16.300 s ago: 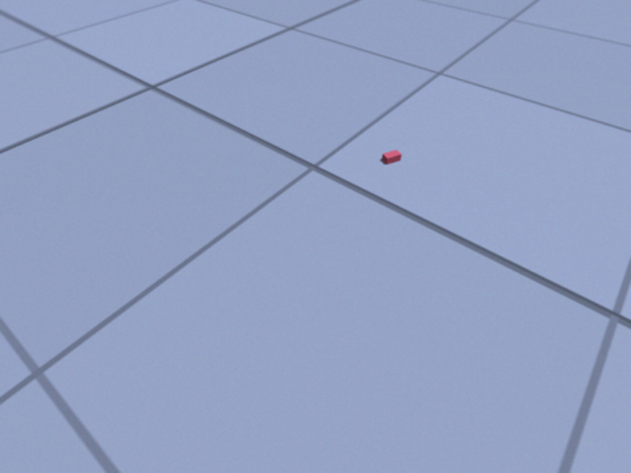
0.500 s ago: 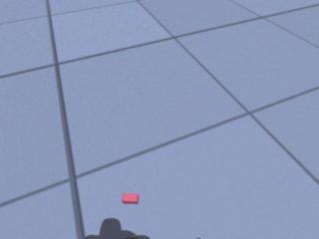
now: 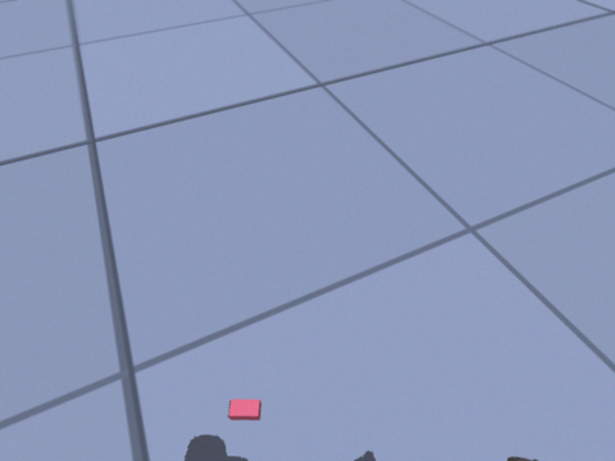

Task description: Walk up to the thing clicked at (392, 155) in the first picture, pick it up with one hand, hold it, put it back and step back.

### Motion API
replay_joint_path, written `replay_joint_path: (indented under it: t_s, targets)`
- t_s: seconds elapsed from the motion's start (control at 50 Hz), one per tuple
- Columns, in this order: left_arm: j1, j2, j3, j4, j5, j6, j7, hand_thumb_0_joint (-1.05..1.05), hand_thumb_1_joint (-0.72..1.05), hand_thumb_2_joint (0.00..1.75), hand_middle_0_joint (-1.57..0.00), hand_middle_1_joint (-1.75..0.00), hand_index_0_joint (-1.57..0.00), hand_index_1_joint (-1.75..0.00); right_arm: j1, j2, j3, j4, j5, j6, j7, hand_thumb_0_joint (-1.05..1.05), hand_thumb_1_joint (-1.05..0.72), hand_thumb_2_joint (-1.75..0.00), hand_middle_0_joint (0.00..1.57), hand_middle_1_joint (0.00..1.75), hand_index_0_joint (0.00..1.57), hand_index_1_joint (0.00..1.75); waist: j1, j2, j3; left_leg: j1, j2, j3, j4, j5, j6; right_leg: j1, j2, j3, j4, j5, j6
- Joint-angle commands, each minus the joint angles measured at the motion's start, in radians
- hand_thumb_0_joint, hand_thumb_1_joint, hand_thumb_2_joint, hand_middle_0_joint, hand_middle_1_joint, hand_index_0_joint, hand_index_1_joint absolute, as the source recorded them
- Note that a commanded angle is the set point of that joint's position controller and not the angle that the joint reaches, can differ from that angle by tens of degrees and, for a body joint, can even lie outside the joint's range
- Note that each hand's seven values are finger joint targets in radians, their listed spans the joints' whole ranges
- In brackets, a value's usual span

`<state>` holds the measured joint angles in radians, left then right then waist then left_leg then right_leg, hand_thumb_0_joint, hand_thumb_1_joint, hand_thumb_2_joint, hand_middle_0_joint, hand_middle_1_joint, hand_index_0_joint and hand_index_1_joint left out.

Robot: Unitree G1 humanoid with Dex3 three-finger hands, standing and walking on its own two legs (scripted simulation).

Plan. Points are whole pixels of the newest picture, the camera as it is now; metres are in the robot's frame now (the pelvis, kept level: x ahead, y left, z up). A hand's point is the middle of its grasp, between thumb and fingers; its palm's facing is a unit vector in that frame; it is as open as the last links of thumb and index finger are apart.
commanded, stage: walk up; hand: left
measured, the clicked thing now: (245, 409) +0.42 +0.22 -0.75
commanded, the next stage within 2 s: none
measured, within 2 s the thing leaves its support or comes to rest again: neither
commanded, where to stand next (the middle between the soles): +0.04 +0.00 m, yaw +0 degrees
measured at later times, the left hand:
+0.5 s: hand out of the picture +0.10 +0.25 -0.15, palm faces -0.04 -0.95 -0.31, open 7.4 cm
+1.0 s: hand out of the picture +0.08 +0.26 -0.15, palm faces +0.01 -0.94 -0.33, open 7.4 cm
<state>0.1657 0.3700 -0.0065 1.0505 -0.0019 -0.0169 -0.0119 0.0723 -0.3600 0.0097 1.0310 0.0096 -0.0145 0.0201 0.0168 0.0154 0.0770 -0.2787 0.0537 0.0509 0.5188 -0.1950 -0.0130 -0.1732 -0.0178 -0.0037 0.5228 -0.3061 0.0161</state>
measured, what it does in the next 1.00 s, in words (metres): stands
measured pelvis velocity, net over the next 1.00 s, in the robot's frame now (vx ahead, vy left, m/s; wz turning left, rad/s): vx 0.00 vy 0.00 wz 0.02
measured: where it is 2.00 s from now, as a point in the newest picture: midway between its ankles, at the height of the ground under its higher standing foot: outside the picture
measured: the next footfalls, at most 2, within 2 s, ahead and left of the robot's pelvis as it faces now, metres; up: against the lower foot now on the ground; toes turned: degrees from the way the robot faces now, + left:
left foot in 1.64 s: +0.04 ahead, +0.12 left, +0.00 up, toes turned +4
right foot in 1.90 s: +0.03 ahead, -0.14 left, +0.00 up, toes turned +3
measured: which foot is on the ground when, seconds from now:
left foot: down 0.00-1.00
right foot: down 0.00-1.00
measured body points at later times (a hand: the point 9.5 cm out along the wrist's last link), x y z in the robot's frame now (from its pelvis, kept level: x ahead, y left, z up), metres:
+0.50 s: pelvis +0.01 +0.00 +0.01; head +0.02 +0.01 +0.46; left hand +0.10 +0.30 -0.12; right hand +0.07 -0.30 -0.12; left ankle +0.05 +0.13 -0.73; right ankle -0.01 -0.13 -0.73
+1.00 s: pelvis +0.00 +0.00 +0.01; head +0.03 +0.01 +0.46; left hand +0.08 +0.31 -0.13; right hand +0.11 -0.30 -0.12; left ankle +0.05 +0.13 -0.73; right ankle -0.01 -0.13 -0.73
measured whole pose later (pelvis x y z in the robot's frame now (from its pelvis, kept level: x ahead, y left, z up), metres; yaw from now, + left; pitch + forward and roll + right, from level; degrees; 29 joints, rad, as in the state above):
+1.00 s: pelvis +0.00 +0.00 +0.01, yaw +1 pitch -1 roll +0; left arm 0.08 0.36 0.03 1.12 0.00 0.02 -0.01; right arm 0.03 -0.35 -0.02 1.13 0.01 0.00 0.01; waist 0.00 -0.01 0.08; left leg -0.24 0.03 0.04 0.37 -0.11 -0.01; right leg -0.14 -0.03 -0.02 0.39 -0.23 0.02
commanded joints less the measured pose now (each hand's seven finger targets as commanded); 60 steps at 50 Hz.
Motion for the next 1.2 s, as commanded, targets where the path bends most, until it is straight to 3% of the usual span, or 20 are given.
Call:
replay_joint_path:
  t_s: [0.0, 0.08, 0.26, 0.32, 0.44, 0.88, 0.9, 0.94, 0.98, 1.04, 1.06, 1.1, 1.12, 1.14, 1.16, 1.18]
  targets:
    - [-0.070, 0.220, 0.053, -0.032, -0.002, -0.020, 0.018, 0.00, 0.90, 0.90, -0.20, -0.30, -0.20, -0.30, -0.040, -0.212, -0.051, -0.021, 0.003, -0.024, -0.018, 0.00, -0.90, -0.90, 0.20, 0.30, 0.20, 0.30, -0.024, -0.060, -0.139, 0.183, 0.087, -0.081, -0.087, 0.209, 0.044, -0.007, -0.117, 0.100, -0.161, 0.300, -0.049]
    - [-0.104, 0.208, 0.050, -0.005, -0.006, -0.009, 0.017, 0.00, 0.90, 0.90, -0.20, -0.30, -0.20, -0.30, -0.068, -0.209, -0.047, 0.017, -0.002, -0.021, -0.019, 0.00, -0.90, -0.90, 0.20, 0.30, 0.20, 0.30, -0.014, -0.034, -0.094, 0.175, 0.092, -0.092, -0.157, 0.176, 0.031, -0.009, -0.111, 0.093, -0.209, 0.220, -0.042]
    - [-0.135, 0.203, 0.055, 0.036, 0.001, -0.001, 0.011, 0.00, 0.90, 0.90, -0.20, -0.30, -0.20, -0.30, -0.073, -0.206, -0.040, 0.065, -0.009, -0.025, -0.019, 0.00, -0.90, -0.90, 0.20, 0.30, 0.20, 0.30, -0.013, -0.007, -0.092, 0.164, 0.094, -0.101, -0.231, 0.101, 0.019, 0.036, -0.108, 0.083, -0.265, 0.169, -0.036]
    - [-0.141, 0.199, 0.053, 0.045, 0.004, 0.002, 0.008, 0.00, 0.90, 0.90, -0.20, -0.30, -0.20, -0.30, -0.073, -0.211, -0.044, 0.072, -0.013, -0.025, -0.020, 0.00, -0.90, -0.90, 0.20, 0.30, 0.20, 0.30, -0.019, 0.002, -0.091, 0.156, 0.096, -0.110, -0.257, 0.021, 0.022, 0.029, -0.104, 0.082, -0.273, 0.141, -0.038]
    - [-0.144, 0.195, 0.056, 0.052, 0.005, 0.000, 0.007, 0.00, 0.90, 0.90, -0.20, -0.30, -0.20, -0.30, -0.058, -0.208, -0.046, 0.078, -0.013, -0.029, -0.022, 0.00, -0.90, -0.90, 0.20, 0.30, 0.20, 0.30, -0.025, 0.001, -0.129, 0.184, 0.097, -0.101, -0.238, 0.133, 0.021, 0.053, -0.108, 0.078, -0.273, 0.193, -0.035]
    - [-0.113, 0.184, 0.056, 0.066, 0.008, 0.003, 0.012, 0.00, 0.90, 0.90, -0.20, -0.30, -0.20, -0.30, -0.068, -0.201, -0.052, 0.080, -0.012, -0.021, -0.024, 0.00, -0.90, -0.90, 0.20, 0.30, 0.20, 0.30, -0.026, -0.004, -0.110, 0.192, 0.095, -0.110, -0.246, 0.148, 0.023, 0.037, -0.106, 0.062, -0.281, 0.190, -0.026]
    - [-0.110, 0.248, 0.087, 0.041, 0.004, 0.026, 0.015, 0.00, 0.90, 0.90, -0.20, -0.30, -0.20, -0.30, -0.065, -0.270, -0.078, 0.069, -0.008, -0.005, -0.030, 0.00, -0.90, -0.90, 0.20, 0.30, 0.20, 0.30, -0.028, -0.017, -0.006, 0.135, 0.099, -0.119, -0.160, 0.395, 0.035, -0.045, -0.094, 0.047, -0.168, 0.358, -0.031]
    - [-0.082, 0.217, 0.087, 0.008, -0.001, 0.038, 0.020, 0.00, 0.90, 0.90, -0.20, -0.30, -0.20, -0.30, -0.030, -0.263, -0.086, 0.054, 0.005, 0.006, -0.035, 0.00, -0.90, -0.90, 0.20, 0.30, 0.20, 0.30, -0.030, 0.013, -0.102, 0.169, 0.132, -0.124, -0.131, 0.527, 0.064, -0.022, -0.072, 0.008, -0.093, 0.370, -0.036]
    - [-0.049, 0.193, 0.089, -0.027, 0.000, 0.051, 0.019, 0.00, 0.90, 0.90, -0.20, -0.30, -0.20, -0.30, -0.024, -0.284, -0.103, 0.016, 0.004, 0.015, -0.038, 0.00, -0.90, -0.90, 0.20, 0.30, 0.20, 0.30, -0.029, 0.084, -0.185, 0.158, 0.192, -0.187, -0.154, 0.507, 0.124, 0.001, -0.026, -0.016, 0.049, 0.237, -0.039]
    - [-0.003, 0.182, 0.101, -0.057, 0.007, 0.079, 0.011, 0.00, 0.90, 0.90, -0.20, -0.30, -0.20, -0.30, -0.078, -0.304, -0.121, -0.055, -0.015, 0.030, -0.043, 0.00, -0.90, -0.90, 0.20, 0.30, 0.20, 0.30, -0.014, 0.189, -0.205, 0.017, 0.281, -0.259, -0.189, 0.329, 0.226, -0.006, 0.014, -0.007, 0.297, -0.180, -0.055]
    - [0.020, 0.182, 0.104, -0.065, 0.008, 0.087, 0.008, 0.00, 0.90, 0.90, -0.20, -0.30, -0.20, -0.30, -0.095, -0.305, -0.126, -0.077, -0.026, 0.034, -0.044, 0.00, -0.90, -0.90, 0.20, 0.30, 0.20, 0.30, -0.003, 0.205, -0.197, -0.002, 0.291, -0.258, -0.181, 0.290, 0.246, -0.030, 0.007, 0.014, 0.349, -0.243, -0.062]
    - [0.065, 0.167, 0.109, -0.067, 0.010, 0.083, 0.005, 0.00, 0.90, 0.90, -0.20, -0.30, -0.20, -0.30, -0.112, -0.286, -0.126, -0.107, -0.042, 0.039, -0.045, 0.00, -0.90, -0.90, 0.20, 0.30, 0.20, 0.30, 0.023, 0.166, -0.194, -0.004, 0.255, -0.220, -0.095, 0.268, 0.220, -0.035, -0.010, 0.021, 0.252, -0.193, -0.068]
    - [0.101, 0.156, 0.107, -0.061, 0.016, 0.072, 0.007, 0.00, 0.90, 0.90, -0.20, -0.30, -0.20, -0.30, -0.133, -0.276, -0.122, -0.115, -0.040, 0.042, -0.043, 0.00, -0.90, -0.90, 0.20, 0.30, 0.20, 0.30, 0.053, 0.146, -0.191, 0.013, 0.217, -0.193, -0.025, 0.211, 0.175, -0.021, -0.026, 0.016, 0.054, -0.080, -0.069]
    - [0.091, 0.192, 0.114, -0.062, 0.031, 0.058, 0.009, 0.00, 0.90, 0.90, -0.20, -0.30, -0.20, -0.30, -0.141, -0.242, -0.112, -0.123, -0.029, 0.047, -0.037, 0.00, -0.90, -0.90, 0.20, 0.30, 0.20, 0.30, 0.056, 0.021, -0.139, -0.027, 0.119, -0.140, 0.077, 0.106, 0.114, -0.044, -0.069, 0.088, -0.131, -0.019, -0.071]
    - [0.038, 0.268, 0.136, -0.086, 0.047, 0.045, 0.012, 0.00, 0.90, 0.90, -0.20, -0.30, -0.20, -0.30, -0.099, -0.186, -0.097, -0.131, -0.019, 0.047, -0.034, 0.00, -0.90, -0.90, 0.20, 0.30, 0.20, 0.30, 0.022, -0.183, -0.081, -0.167, -0.034, -0.084, 0.201, -0.111, 0.048, -0.032, -0.205, 0.321, -0.255, 0.018, -0.113]
    - [-0.030, 0.335, 0.149, -0.125, 0.054, 0.033, 0.017, 0.00, 0.90, 0.90, -0.20, -0.30, -0.20, -0.30, -0.083, -0.165, -0.089, -0.129, -0.021, 0.052, -0.038, 0.00, -0.90, -0.90, 0.20, 0.30, 0.20, 0.30, 0.018, -0.208, -0.041, -0.186, -0.118, -0.127, 0.344, -0.366, 0.019, -0.136, -0.335, 0.440, -0.302, -0.007, -0.207]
